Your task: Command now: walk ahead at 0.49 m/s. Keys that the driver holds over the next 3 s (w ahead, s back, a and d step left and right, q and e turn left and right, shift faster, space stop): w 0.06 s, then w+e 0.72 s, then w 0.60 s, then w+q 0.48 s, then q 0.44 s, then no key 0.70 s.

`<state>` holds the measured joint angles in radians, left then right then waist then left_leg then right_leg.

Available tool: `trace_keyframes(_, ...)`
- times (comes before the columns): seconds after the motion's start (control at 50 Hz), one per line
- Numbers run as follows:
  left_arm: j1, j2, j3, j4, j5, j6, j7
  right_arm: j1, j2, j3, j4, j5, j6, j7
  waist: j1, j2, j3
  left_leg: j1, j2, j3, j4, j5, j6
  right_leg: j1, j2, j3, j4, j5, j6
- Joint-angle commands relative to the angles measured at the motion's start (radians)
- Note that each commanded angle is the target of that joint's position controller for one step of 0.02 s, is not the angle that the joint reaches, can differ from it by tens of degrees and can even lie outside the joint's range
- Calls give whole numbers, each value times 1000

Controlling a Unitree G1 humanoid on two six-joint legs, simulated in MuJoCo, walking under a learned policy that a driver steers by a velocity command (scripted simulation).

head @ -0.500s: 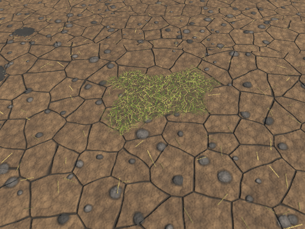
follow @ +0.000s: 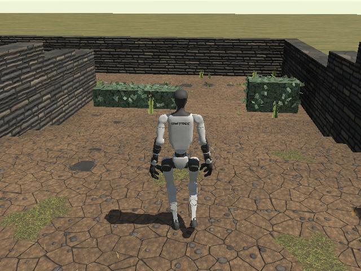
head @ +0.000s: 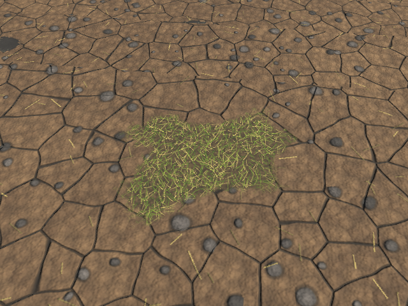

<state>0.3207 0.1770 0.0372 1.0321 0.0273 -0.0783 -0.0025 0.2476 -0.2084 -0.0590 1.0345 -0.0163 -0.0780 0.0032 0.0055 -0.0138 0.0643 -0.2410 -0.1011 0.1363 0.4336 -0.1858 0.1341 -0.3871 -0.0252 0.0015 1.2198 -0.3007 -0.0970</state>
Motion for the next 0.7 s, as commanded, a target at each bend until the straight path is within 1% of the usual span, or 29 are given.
trace_keyframes(0.02,102,20,9,-23,13,24,-13,96,-33,8,2,2,-36,-8,40,22,12,28,304,-325,-296,137,105,-108,-66,27,-50,37,22)
trace_keyframes(0.06,16,37,13,-58,13,36,-19,137,-64,6,11,3,-41,-8,36,39,31,45,285,-271,-317,185,95,-181,-80,0,-119,98,40)
trace_keyframes(0.08,-31,43,14,-74,10,40,-22,155,-72,6,12,3,-40,-9,27,44,40,67,279,-241,-325,215,83,-223,-84,-11,-157,139,46)
trace_keyframes(0.12,-125,48,12,-106,0,42,-27,193,-67,10,14,1,-40,-9,2,53,51,102,262,-182,-329,299,48,-266,-80,-27,-253,218,50)
trace_keyframes(0.18,-238,29,1,-144,-12,36,-33,240,-54,19,22,2,-42,-14,-30,70,54,146,246,-100,-320,412,4,-246,-45,-58,-426,313,44)
trace_keyframes(0.22,-296,24,-5,-163,-14,34,-34,275,-56,22,31,2,-44,-21,-48,78,57,206,261,-68,-315,473,-7,-240,-24,-86,-512,339,30)
trace_keyframes(0.26,-339,28,-7,-181,-11,31,-33,301,-60,23,41,-3,-42,-29,-59,77,60,285,285,-39,-288,552,-9,-238,-5,-111,-574,321,10)
trace_keyframes(0.28,-345,32,-5,-187,-9,29,-33,304,-65,23,43,-6,-41,-33,-56,78,55,322,296,-23,-259,629,-11,-225,9,-123,-599,296,-3)
trace_keyframes(0.32,-301,51,5,-181,-3,25,-28,285,-90,18,40,-6,-39,-46,-21,98,16,383,315,9,-145,913,-22,-149,59,-158,-620,209,-39)
trace_keyframes(0.34,-243,65,13,-167,-1,24,-24,271,-106,13,36,-7,-35,-53,8,114,-18,403,325,21,-53,1042,-25,-93,89,-172,-620,153,-61)
trace_keyframes(0.36,-148,85,25,-139,0,21,-20,254,-123,8,29,-10,-27,-55,50,123,-68,403,333,28,84,1092,-25,-4,115,-174,-639,114,-86)
trace_keyframes(0.38,-25,108,40,-99,5,15,-16,236,-136,3,18,-7,-20,-53,104,121,-129,357,330,39,264,1011,-26,139,128,-159,-710,132,-113)
trace_keyframes(0.4,104,162,64,-68,22,13,-10,197,-139,2,-11,-1,-21,-46,176,87,-188,171,307,53,524,764,-37,354,38,-26,-759,111,-165)
trace_keyframes(0.42,133,270,95,-81,29,21,-3,244,-42,16,-70,17,-26,-23,118,-140,-281,-249,127,58,933,-68,-85,664,-273,466,-771,155,-322)
trace_keyframes(0.44,122,262,94,-76,-7,36,-12,165,-101,0,-103,9,-36,-15,118,-73,-324,-420,50,-147,1073,-300,-83,697,-322,735,-909,141,-378)
trace_keyframes(0.46,33,239,87,-87,-18,38,-11,77,-104,1,-145,7,-48,-9,79,-25,-159,-511,126,-189,1018,-196,-74,570,-295,579,-946,129,-334)
trace_keyframes(0.48,-14,180,73,-95,-17,36,-11,55,-108,0,-151,7,-57,-7,46,44,-84,-477,159,-180,935,-129,-78,445,-259,487,-977,206,-285)
trace_keyframes(0.5,-45,148,63,-101,-15,30,-7,55,-98,-2,-149,0,-50,-9,5,81,-36,-420,183,-178,859,-109,-90,339,-209,402,-991,309,-241)
trace_keyframes(0.52,-54,125,54,-100,-21,23,0,69,-85,0,-155,-17,-29,-8,-26,70,-29,-360,198,-179,801,-106,-109,267,-161,334,-999,380,-214)
trace_keyframes(0.54,-45,128,51,-99,-24,14,3,79,-70,2,-158,-28,-9,-4,-38,48,-39,-324,203,-175,760,-108,-125,236,-136,296,-1001,426,-202)
trace_keyframes(0.56,-23,143,53,-96,-27,3,4,74,-64,2,-167,-34,7,0,-43,35,-44,-320,202,-162,728,-107,-140,224,-117,275,-1000,483,-199)
trace_keyframes(0.6,15,179,60,-94,-29,-3,5,18,-64,2,-197,-35,26,5,-36,6,-39,-345,202,-139,655,-57,-164,205,-87,247,-1007,522,-187)
trace_keyframes(0.62,37,186,61,-95,-30,-2,5,-31,-69,2,-219,-34,30,7,-22,-9,-31,-370,203,-131,610,-17,-173,207,-78,245,-1013,524,-174)
trace_keyframes(0.66,88,183,60,-97,-29,3,3,-133,-81,2,-260,-29,34,10,15,-32,-19,-423,197,-122,519,59,-184,240,-67,258,-1013,533,-142)
trace_keyframes(0.7,134,185,59,-99,-28,8,4,-211,-84,4,-293,-26,36,13,46,-45,-22,-459,184,-125,439,118,-185,297,-63,274,-998,547,-118)
